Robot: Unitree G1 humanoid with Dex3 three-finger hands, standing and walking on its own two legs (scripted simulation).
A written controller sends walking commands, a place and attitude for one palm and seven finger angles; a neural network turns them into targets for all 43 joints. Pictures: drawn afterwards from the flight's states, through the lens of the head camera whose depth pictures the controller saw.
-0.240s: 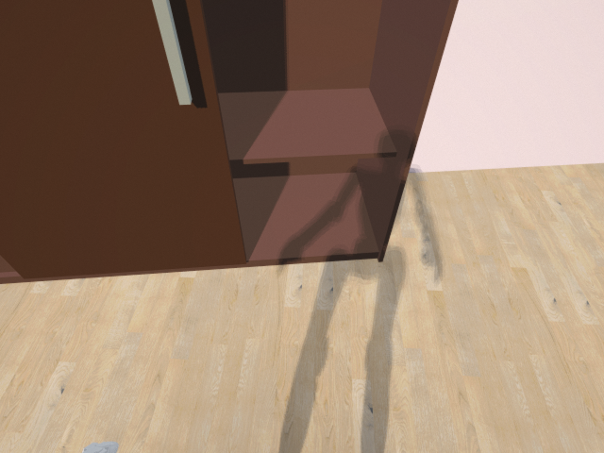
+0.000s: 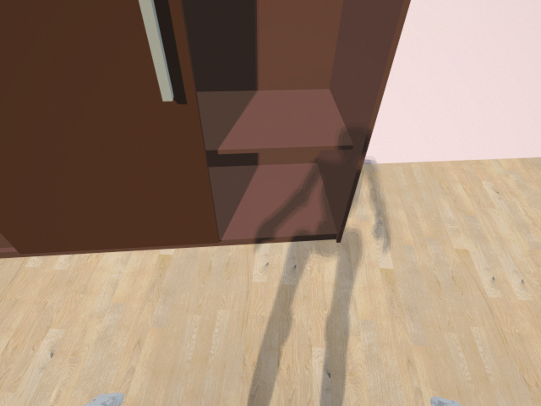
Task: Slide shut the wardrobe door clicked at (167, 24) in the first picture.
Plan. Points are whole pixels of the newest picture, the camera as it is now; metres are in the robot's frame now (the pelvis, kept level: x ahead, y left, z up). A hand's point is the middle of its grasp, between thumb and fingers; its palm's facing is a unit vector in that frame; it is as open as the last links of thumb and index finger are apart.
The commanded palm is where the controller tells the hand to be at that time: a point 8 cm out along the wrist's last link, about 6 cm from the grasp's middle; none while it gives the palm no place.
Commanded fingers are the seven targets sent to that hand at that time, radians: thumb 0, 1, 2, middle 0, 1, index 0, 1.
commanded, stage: stand and wait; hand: left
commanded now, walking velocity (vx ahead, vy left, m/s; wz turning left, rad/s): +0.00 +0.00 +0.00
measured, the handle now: (158, 44) +0.87 +0.34 +0.15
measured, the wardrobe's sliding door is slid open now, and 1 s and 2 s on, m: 0.55 0.55 0.55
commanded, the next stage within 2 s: look at it before walking up in 0.80 s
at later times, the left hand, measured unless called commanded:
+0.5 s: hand out of the picture +0.05 +0.24 -0.15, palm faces -0.02 -0.94 -0.34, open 7.4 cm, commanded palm none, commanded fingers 0.00 0.90 0.90 -0.20 -0.30 -0.20 -0.30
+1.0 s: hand out of the picture +0.05 +0.24 -0.15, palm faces -0.04 -0.94 -0.33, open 7.4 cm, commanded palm none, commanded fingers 0.00 0.90 0.90 -0.20 -0.30 -0.20 -0.30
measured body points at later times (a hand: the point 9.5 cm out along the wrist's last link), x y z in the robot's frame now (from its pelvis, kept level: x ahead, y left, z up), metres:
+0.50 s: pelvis -0.02 -0.01 +0.00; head -0.02 -0.01 +0.45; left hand +0.05 +0.29 -0.13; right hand +0.05 -0.30 -0.13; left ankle -0.02 +0.11 -0.74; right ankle -0.02 -0.13 -0.74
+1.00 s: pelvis -0.02 -0.01 +0.01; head -0.02 -0.01 +0.46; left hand +0.05 +0.28 -0.13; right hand +0.05 -0.30 -0.13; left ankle -0.02 +0.11 -0.74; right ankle -0.02 -0.13 -0.74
